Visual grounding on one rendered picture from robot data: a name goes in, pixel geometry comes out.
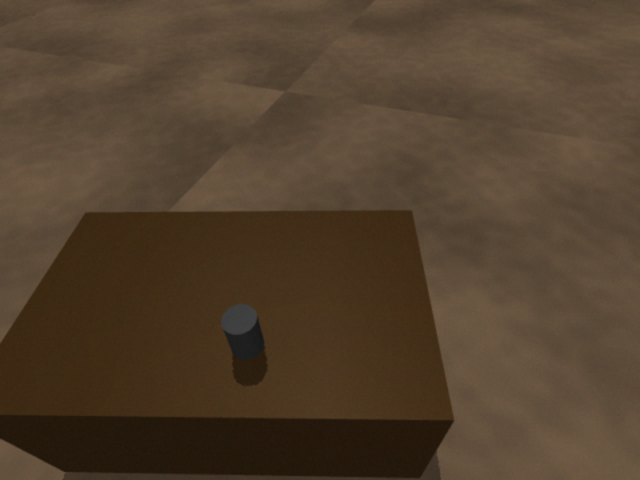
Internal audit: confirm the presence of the can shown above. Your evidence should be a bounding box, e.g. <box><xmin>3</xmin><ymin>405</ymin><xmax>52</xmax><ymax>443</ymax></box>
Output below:
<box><xmin>221</xmin><ymin>304</ymin><xmax>264</xmax><ymax>360</ymax></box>

